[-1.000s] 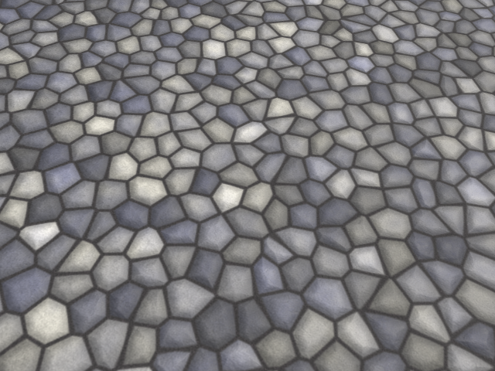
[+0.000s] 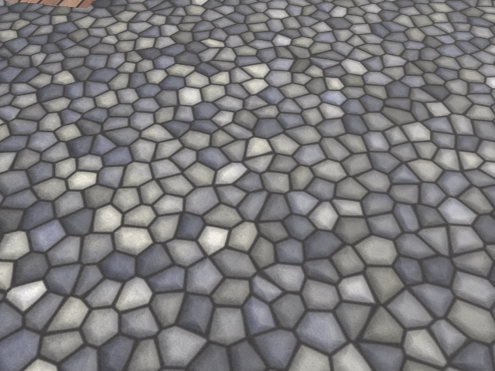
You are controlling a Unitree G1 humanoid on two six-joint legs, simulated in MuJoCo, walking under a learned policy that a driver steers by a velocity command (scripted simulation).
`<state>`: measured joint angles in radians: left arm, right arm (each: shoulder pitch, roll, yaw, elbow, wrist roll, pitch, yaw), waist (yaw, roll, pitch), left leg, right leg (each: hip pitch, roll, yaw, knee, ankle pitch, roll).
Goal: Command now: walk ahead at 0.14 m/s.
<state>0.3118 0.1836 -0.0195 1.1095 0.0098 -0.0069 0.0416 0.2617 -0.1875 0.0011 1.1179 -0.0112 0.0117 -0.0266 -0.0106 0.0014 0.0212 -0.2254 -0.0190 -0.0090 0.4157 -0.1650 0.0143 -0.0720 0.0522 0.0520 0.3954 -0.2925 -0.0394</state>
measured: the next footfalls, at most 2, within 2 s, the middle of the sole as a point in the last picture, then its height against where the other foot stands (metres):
right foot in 0.70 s outside the picture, level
left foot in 1.24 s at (181, 321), level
